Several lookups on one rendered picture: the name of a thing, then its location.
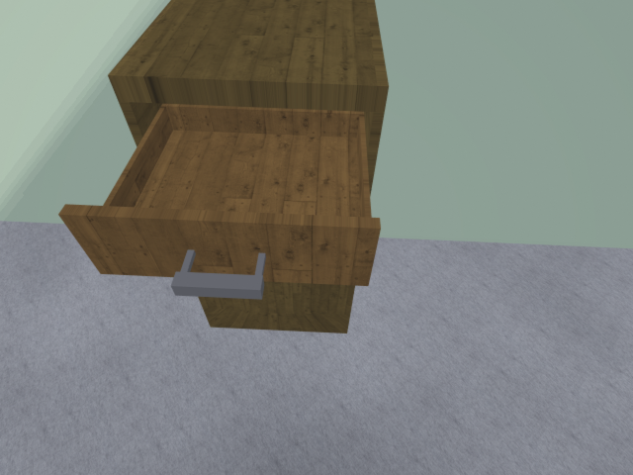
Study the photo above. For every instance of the handle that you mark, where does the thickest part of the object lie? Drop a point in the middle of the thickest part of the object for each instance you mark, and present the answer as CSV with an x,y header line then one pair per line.
x,y
186,283

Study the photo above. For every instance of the drawer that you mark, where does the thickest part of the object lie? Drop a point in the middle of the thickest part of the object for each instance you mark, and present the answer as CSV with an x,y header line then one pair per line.
x,y
232,182

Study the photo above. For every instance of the cabinet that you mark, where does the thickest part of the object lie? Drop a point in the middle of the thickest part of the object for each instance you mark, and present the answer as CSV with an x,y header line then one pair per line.
x,y
290,54

